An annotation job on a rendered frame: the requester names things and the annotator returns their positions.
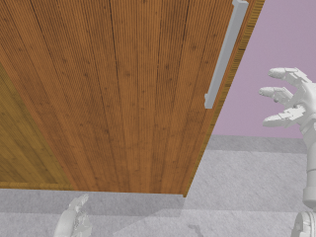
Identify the robot right forearm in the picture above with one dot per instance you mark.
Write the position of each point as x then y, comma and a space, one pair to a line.
308, 130

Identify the wardrobe door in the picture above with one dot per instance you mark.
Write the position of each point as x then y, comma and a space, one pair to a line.
25, 156
116, 87

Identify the left robot hand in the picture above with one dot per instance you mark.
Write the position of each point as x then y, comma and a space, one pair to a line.
68, 223

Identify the handle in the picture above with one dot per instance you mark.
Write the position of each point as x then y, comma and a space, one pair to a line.
236, 20

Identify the right robot upper arm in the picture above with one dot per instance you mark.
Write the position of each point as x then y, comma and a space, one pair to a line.
304, 224

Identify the right robot hand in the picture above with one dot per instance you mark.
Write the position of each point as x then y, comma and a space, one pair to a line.
304, 98

